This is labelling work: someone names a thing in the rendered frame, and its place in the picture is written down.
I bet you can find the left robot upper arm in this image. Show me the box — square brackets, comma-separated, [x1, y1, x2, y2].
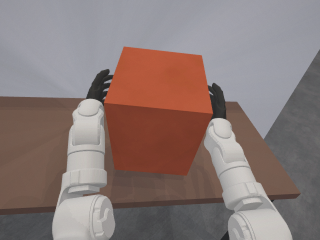
[53, 194, 116, 240]

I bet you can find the robot left forearm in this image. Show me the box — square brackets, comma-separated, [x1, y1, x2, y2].
[52, 99, 107, 238]

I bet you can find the table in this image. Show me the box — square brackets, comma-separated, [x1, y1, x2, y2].
[0, 96, 301, 240]

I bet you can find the carton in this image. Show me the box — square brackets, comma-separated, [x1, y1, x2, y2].
[104, 46, 213, 176]

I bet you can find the right robot upper arm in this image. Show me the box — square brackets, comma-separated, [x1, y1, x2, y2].
[228, 208, 292, 240]

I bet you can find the robot right hand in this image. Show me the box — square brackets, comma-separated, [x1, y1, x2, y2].
[207, 83, 227, 121]

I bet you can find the robot left hand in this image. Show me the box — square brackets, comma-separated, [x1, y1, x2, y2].
[86, 69, 114, 106]

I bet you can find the robot right forearm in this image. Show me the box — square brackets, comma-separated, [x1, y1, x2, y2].
[204, 118, 293, 240]

